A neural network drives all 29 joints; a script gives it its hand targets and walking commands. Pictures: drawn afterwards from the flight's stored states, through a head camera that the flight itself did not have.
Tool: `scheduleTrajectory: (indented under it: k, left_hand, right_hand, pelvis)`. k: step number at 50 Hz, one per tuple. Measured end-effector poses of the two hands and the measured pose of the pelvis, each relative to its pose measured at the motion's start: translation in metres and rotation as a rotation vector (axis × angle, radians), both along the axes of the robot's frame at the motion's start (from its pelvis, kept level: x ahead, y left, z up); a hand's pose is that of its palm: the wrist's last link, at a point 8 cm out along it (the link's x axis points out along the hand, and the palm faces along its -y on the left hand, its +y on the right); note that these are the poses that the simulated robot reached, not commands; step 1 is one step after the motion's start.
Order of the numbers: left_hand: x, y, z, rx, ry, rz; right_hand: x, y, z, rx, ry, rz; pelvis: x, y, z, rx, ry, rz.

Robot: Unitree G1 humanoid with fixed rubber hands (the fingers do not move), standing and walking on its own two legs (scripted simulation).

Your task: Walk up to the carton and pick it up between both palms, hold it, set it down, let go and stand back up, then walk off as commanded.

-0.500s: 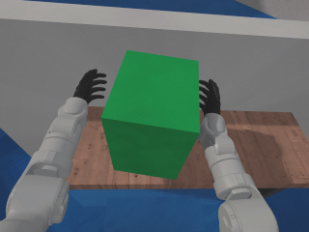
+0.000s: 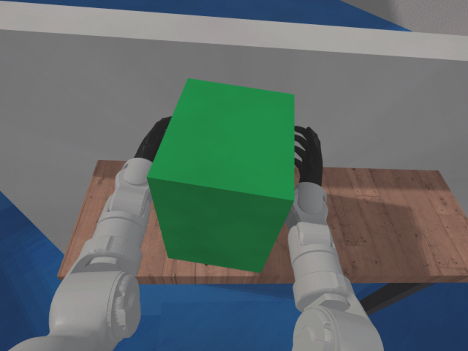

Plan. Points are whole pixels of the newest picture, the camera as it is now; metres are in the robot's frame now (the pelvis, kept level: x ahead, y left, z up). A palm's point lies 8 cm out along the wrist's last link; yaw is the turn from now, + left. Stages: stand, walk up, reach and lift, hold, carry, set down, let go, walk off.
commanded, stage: reach and lift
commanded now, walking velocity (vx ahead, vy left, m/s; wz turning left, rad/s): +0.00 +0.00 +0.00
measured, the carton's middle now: (226, 182) +0.41 +0.01 +0.05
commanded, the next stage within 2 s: none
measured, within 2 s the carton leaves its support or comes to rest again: leaves its support in 1.26 s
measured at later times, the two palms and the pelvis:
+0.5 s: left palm (148, 157) +0.43 +0.15 +0.08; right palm (308, 176) +0.39 -0.13 +0.10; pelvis +0.00 +0.00 +0.00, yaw +0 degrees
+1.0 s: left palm (148, 157) +0.43 +0.14 +0.08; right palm (308, 177) +0.39 -0.13 +0.09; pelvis +0.00 +0.00 +0.00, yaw +0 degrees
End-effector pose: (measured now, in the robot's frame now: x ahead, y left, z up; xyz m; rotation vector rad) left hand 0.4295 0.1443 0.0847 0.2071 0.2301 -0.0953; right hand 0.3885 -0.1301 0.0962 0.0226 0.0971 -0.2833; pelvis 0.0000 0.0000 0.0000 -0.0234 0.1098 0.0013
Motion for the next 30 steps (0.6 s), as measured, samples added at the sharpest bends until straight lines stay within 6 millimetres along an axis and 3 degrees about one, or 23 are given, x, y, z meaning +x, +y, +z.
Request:
scheduleTrajectory:
  k: [30]
  left_hand:
    - [-0.0009,0.0008,-0.0001,0.005,-0.002,0.000]
  right_hand:
    - [-0.0007,0.0006,-0.0001,-0.009,-0.002,0.005]
  pelvis:
    - [0.0004,-0.0006,0.0003,0.000,-0.005,0.000]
